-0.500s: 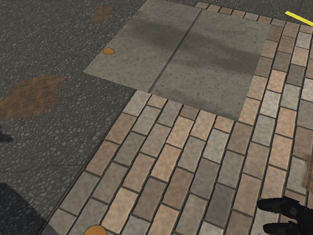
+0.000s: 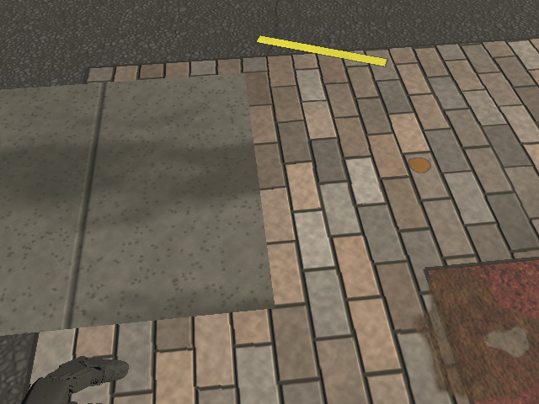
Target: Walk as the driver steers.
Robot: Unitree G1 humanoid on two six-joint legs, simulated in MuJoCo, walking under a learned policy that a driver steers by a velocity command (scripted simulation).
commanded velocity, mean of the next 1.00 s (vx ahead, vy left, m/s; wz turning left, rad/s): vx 0.22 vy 0.00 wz -0.50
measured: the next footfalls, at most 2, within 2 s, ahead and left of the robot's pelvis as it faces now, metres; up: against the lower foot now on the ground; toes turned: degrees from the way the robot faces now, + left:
right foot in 0.06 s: +0.27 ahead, -0.03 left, +0.00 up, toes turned -8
left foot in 0.50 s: +0.50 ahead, +0.05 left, +0.00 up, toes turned -30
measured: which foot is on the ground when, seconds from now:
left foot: down 0.00-0.06, up 0.08-0.48, down 0.50-1.00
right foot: up 0.00-0.04, down 0.06-0.52, up 0.54-0.84, down 0.86-1.00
